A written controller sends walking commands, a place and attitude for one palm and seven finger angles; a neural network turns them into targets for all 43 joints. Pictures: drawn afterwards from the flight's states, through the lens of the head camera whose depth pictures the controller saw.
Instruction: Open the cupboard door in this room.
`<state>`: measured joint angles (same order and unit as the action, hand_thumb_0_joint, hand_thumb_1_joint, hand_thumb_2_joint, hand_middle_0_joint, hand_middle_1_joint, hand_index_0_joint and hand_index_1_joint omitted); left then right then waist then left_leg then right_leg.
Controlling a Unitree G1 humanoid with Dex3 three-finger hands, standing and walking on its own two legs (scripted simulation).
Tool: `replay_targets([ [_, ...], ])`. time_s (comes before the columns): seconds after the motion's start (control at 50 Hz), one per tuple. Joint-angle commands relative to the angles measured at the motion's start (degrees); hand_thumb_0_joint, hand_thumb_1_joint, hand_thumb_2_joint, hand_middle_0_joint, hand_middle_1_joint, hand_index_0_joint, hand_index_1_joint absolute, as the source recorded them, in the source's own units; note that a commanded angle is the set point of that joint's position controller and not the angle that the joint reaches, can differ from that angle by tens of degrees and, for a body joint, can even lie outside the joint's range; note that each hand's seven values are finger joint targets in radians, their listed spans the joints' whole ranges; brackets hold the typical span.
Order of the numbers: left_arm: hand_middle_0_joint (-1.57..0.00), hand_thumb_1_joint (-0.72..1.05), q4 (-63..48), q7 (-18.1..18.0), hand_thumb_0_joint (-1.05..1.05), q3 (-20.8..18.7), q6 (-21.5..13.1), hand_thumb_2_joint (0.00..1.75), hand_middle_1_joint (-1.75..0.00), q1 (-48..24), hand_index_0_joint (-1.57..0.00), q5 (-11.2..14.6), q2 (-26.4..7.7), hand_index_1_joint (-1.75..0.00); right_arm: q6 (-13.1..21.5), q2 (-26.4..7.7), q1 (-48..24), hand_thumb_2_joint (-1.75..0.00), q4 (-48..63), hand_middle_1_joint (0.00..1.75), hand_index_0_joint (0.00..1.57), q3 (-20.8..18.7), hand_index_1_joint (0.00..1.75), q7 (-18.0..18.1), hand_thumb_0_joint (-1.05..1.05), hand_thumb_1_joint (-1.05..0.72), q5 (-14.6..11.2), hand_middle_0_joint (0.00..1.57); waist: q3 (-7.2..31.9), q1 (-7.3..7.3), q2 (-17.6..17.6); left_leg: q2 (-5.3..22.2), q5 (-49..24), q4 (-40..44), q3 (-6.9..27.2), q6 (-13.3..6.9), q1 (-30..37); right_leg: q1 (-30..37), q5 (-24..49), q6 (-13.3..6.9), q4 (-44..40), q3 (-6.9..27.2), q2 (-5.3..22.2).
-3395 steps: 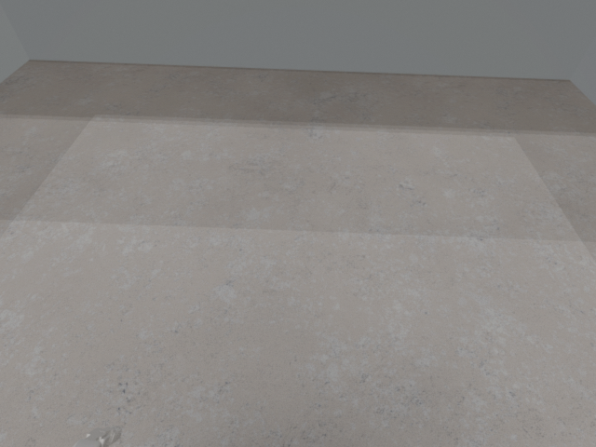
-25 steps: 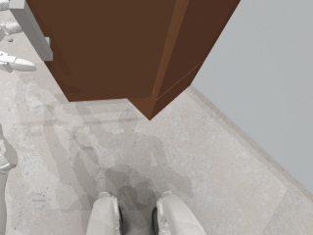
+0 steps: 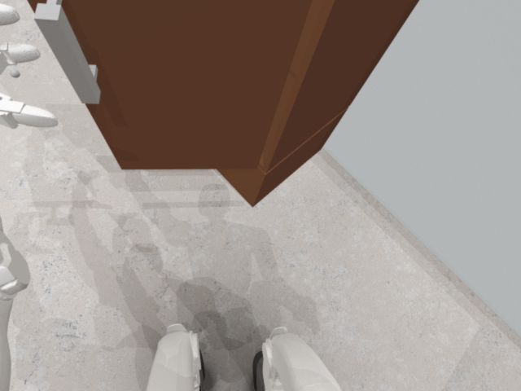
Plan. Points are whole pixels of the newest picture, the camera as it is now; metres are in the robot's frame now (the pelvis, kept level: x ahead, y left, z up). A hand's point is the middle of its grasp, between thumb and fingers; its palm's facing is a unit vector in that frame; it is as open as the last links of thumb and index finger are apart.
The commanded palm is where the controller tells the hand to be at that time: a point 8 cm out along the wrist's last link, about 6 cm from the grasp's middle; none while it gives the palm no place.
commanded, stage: move the hooked fingers beside the handle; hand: left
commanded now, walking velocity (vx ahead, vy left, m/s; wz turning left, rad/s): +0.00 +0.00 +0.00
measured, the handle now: (75, 49) +0.58 +0.22 +0.07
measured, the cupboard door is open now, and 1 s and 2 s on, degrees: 51 51 51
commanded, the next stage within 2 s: slide the fingers in behind the handle in 0.34 s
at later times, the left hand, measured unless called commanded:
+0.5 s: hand (23, 79) +0.52 +0.26 +0.08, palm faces +0.05 -1.00 -0.02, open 14.0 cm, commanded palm +0.50 +0.29 +0.07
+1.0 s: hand (56, 78) +0.53 +0.23 +0.07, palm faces +0.04 -1.00 -0.03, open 14.0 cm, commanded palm +0.51 +0.26 +0.07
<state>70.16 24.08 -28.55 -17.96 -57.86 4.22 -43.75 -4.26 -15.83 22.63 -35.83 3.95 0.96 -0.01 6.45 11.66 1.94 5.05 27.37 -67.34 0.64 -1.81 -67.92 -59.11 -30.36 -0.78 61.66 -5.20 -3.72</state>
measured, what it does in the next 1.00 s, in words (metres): stands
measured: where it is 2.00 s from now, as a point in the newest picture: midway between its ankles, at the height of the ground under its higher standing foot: outside the picture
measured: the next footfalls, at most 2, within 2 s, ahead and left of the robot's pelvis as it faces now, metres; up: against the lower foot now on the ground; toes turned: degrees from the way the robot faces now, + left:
none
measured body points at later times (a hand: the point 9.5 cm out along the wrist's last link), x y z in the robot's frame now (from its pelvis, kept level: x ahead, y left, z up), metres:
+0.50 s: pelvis -0.01 +0.00 +0.00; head +0.15 +0.04 +0.42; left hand +0.51 +0.32 +0.08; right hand -0.02 -0.26 -0.10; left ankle +0.03 +0.10 -0.64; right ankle -0.02 -0.12 -0.64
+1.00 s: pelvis -0.01 +0.00 +0.00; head +0.15 +0.03 +0.41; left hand +0.52 +0.29 +0.08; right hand -0.03 -0.27 -0.10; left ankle +0.03 +0.10 -0.64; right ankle -0.02 -0.12 -0.64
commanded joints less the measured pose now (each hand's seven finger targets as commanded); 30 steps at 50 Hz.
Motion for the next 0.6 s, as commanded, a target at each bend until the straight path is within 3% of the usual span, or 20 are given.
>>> replay_targets([
  [0.0,-0.3,-0.5,-9.7,-0.1,0.0,1.6,-2.3,0.3,-1.2,-22.4,-0.3,1.1,-12.0,-1.2,0.0,-12.2,12.4,-0.9,1.0,0.3,0.2,-4.5,0.3,1.3,0.0,-0.9,0.3,0.2,26.8,1.39,12.5,-1.1,-28.6,5.0,5.1,-0.2,36.0,-0.2,20.8,-0.4,-6.7,1.7,-0.8],
  [0.04,-0.3,-0.5,-12.3,-0.9,0.0,1.2,-3.9,0.3,-1.2,-24.3,-0.3,1.2,-12.3,-1.2,0.2,-11.9,12.3,-0.9,1.1,0.3,0.2,-4.6,0.3,1.1,0.0,-0.9,0.7,0.2,28.3,1.09,14.2,-1.0,-30.0,4.7,5.5,0.1,37.6,-0.9,20.6,-0.6,-6.2,1.7,-0.9],
  [0.06,-0.3,-0.5,-13.5,-1.4,0.0,-1.1,-5.0,0.3,-1.2,-23.8,-0.3,1.3,-14.5,-1.2,0.2,-12.0,12.3,-0.9,1.1,0.3,0.2,-4.7,0.3,1.1,0.0,-0.9,0.9,0.2,30.1,0.19,14.1,-1.0,-31.1,4.4,5.6,0.3,38.3,0.2,21.2,-0.7,-5.9,1.8,-0.9],
  [0.1,-0.3,-0.5,-16.4,-2.1,0.0,-1.5,-7.2,0.3,-1.2,-25.1,-0.3,1.8,-14.2,-1.2,0.3,-11.8,12.0,-0.9,1.1,0.3,0.2,-4.9,0.3,0.7,0.0,-0.9,1.1,0.2,33.1,-0.13,15.7,-1.0,-33.8,4.2,6.1,0.6,41.3,0.2,21.9,-0.8,-5.4,1.8,-0.9],
  [0.14,-0.3,-0.5,-16.4,-2.7,0.0,-2.8,-8.0,0.3,-1.2,-24.6,-0.3,1.5,-15.5,-1.2,0.4,-11.8,11.6,-0.9,1.1,0.3,0.2,-4.9,0.3,0.6,0.0,-0.9,1.1,0.2,33.7,-0.56,15.6,-1.0,-34.0,4.2,6.1,0.7,41.0,1.4,22.3,-0.8,-5.2,1.9,-0.9],
  [0.2,-0.3,-0.5,-12.2,-2.7,0.0,-0.8,-6.6,0.3,-1.2,-21.8,-0.3,0.9,-12.8,-1.2,-0.1,-11.8,11.3,-0.9,1.2,0.3,0.2,-4.7,0.3,0.4,0.0,-0.9,0.7,0.2,30.7,-0.3,14.5,-0.9,-32.4,5.0,6.2,0.8,40.6,0.1,20.6,-0.7,-5.8,1.4,-0.9],
  [0.24,-0.3,-0.5,-9.8,-2.6,0.0,-0.6,-4.9,0.3,-1.2,-21.1,-0.3,0.2,-13.5,-1.2,-0.5,-12.0,11.0,-0.9,1.6,0.3,0.2,-4.5,0.3,0.6,0.0,-0.9,0.5,0.2,28.3,-0.21,12.8,-1.2,-28.4,5.4,5.6,0.5,37.3,0.7,19.2,-0.6,-6.2,1.5,-0.8],
  [0.26,-0.3,-0.5,-9.0,-2.6,0.0,0.8,-4.2,0.3,-1.2,-21.5,-0.3,0.2,-12.2,-1.2,-0.6,-11.9,11.0,-0.9,1.8,0.3,0.2,-4.4,0.3,0.7,0.0,-0.9,0.4,0.2,26.8,0.59,11.8,-1.3,-26.9,5.7,5.5,0.2,36.0,0.6,18.8,-0.5,-6.6,1.6,-0.8],
  [0.32,-0.3,-0.5,-11.0,-2.4,0.0,-0.7,-4.9,0.3,-1.2,-22.0,-0.3,0.7,-13.5,-1.2,-0.4,-12.0,11.1,-0.9,2.0,0.3,0.2,-4.5,0.3,1.0,0.0,-0.9,0.5,0.2,29.1,0.11,12.0,-1.2,-28.0,5.5,5.6,0.2,37.1,1.1,19.5,-0.6,-6.4,1.7,-0.8],
  [0.38,-0.3,-0.5,-14.4,-2.3,0.0,-0.6,-7.2,0.3,-1.2,-25.5,-0.3,1.6,-13.2,-1.2,0.1,-11.9,11.2,-0.9,1.4,0.3,0.2,-4.5,0.3,1.0,0.0,-0.9,0.8,0.2,30.8,0.7,13.0,-1.1,-28.0,5.0,6.1,0.2,38.2,0.2,19.1,-0.7,-6.0,1.9,-1.0],
  [0.42,-0.3,-0.5,-12.2,-2.3,0.0,-1.5,-7.6,0.3,-1.2,-25.2,-0.3,1.4,-14.6,-1.2,0.2,-12.1,11.0,-0.9,1.0,0.3,0.2,-4.5,0.3,1.0,0.0,-0.9,0.7,0.2,29.7,0.76,11.5,-1.0,-25.9,5.0,6.0,0.2,36.4,0.3,17.7,-0.6,-6.1,1.9,-0.9],
  [0.48,-0.3,-0.5,-12.1,-2.1,0.0,1.4,-7.3,0.3,-1.2,-25.0,-0.3,1.7,-10.3,-1.2,0.5,-11.7,11.2,-0.9,1.0,0.3,0.2,-4.5,0.3,0.8,0.0,-0.9,0.8,0.2,29.8,0.71,13.9,-1.2,-25.4,5.6,6.3,0.3,37.8,-0.9,16.6,-0.8,-6.1,1.7,-0.9],
  [0.54,-0.3,-0.5,-8.8,-2.5,0.0,2.1,-5.3,0.3,-1.2,-22.8,-0.3,1.1,-9.6,-1.2,0.1,-11.9,11.5,-0.9,0.9,0.3,0.2,-4.5,0.3,0.8,0.0,-0.9,0.6,0.2,27.6,0.88,11.6,-1.1,-23.4,6.0,6.3,0.2,36.0,-1.5,15.3,-0.6,-6.5,1.5,-0.8],
  [0.58,-0.3,-0.5,-9.6,-3.0,0.0,2.3,-4.9,0.3,-1.2,-23.5,-0.3,1.2,-8.8,-1.2,0.3,-11.7,11.7,-0.9,1.2,0.3,0.2,-4.4,0.3,0.8,0.0,-0.9,0.7,0.2,27.5,0.71,12.2,-1.3,-23.1,6.1,6.1,0.1,35.6,-1.2,15.4,-0.7,-6.5,1.6,-0.7],
])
